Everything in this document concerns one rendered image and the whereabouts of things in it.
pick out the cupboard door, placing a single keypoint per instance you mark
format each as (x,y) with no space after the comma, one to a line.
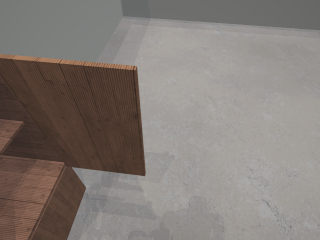
(89,112)

